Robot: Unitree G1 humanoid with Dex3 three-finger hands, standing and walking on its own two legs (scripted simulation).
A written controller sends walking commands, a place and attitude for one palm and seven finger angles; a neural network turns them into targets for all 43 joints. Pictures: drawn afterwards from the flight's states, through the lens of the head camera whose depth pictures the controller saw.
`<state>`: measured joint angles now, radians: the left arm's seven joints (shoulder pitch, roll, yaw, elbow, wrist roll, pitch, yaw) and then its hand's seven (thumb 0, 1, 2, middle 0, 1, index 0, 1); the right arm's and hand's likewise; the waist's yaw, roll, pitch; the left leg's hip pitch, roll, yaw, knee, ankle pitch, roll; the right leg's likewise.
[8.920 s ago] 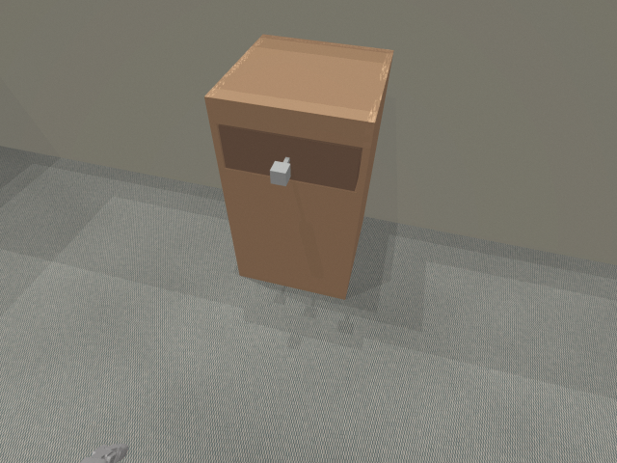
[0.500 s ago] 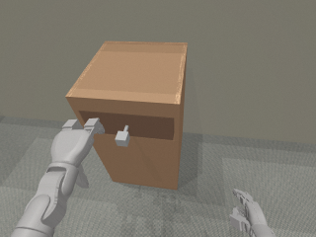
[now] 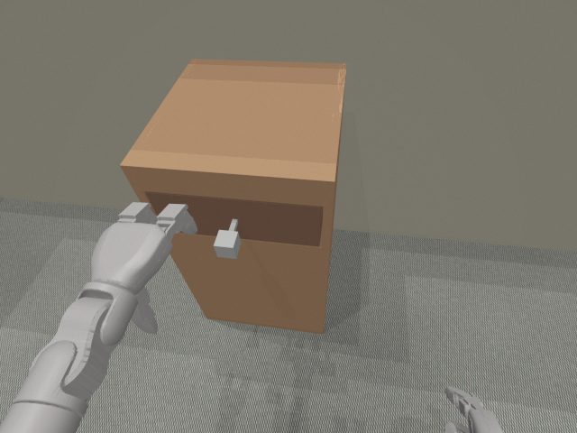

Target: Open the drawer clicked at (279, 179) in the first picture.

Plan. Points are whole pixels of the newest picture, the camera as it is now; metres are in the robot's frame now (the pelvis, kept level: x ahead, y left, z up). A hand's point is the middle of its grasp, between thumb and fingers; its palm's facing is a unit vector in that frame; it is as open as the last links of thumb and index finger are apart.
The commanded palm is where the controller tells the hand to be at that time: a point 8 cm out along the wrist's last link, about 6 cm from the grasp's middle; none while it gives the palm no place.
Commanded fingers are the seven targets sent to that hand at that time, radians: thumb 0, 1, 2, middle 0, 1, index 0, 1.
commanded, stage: raise the hand with hooked fingers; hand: left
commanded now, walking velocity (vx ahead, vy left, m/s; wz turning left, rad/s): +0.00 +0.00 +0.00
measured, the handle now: (230, 236) +0.51 +0.21 -0.15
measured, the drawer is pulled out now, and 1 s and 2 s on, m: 0.00 0.00 0.00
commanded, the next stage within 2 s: move the hooked fingers above the handle in 0.02 s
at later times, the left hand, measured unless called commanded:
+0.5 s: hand (176, 249) +0.35 +0.22 +0.04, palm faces +0.01 -0.08 -1.00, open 13.8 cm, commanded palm +0.33 +0.23 +0.09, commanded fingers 0.00 -0.50 0.30 -0.30 -1.20 -0.30 -1.20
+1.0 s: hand (190, 244) +0.39 +0.23 -0.01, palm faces -0.06 -0.03 -1.00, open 13.8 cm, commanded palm +0.38 +0.23 +0.04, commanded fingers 0.00 -0.50 0.30 -0.30 -1.20 -0.30 -1.20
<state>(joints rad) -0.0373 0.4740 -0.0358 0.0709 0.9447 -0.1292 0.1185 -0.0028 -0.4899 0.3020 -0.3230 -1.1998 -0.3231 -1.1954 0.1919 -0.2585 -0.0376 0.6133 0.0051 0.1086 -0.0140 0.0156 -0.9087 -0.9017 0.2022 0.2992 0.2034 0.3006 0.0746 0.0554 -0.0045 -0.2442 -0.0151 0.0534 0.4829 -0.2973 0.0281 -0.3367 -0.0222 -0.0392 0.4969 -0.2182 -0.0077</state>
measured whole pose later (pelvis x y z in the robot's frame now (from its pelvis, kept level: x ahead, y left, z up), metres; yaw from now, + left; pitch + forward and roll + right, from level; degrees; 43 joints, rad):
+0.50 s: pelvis +0.00 -0.01 -0.01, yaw +0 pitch +7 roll +0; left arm -0.23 0.45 -0.04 0.34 0.99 -0.15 0.18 0.00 -0.49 0.30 -0.32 -1.20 -0.32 -1.20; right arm 0.19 -0.24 -0.04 0.61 0.01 0.10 -0.02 0.01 -0.91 -0.90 0.20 0.30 0.20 0.30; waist 0.05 0.04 -0.04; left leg -0.35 0.00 0.05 0.55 -0.33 0.02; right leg -0.44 -0.01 -0.05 0.57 -0.25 -0.02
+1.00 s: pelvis +0.01 -0.01 -0.02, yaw +0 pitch +14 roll +0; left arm -0.41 0.44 -0.02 0.68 1.06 -0.10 0.30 0.00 -0.49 0.30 -0.32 -1.20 -0.32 -1.20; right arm 0.26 -0.25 -0.08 0.64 0.01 0.13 -0.01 0.01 -0.91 -0.90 0.20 0.30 0.20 0.30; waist -0.01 0.04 -0.10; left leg -0.53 0.01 0.05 0.68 -0.38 0.01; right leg -0.63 0.00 -0.04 0.68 -0.30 -0.03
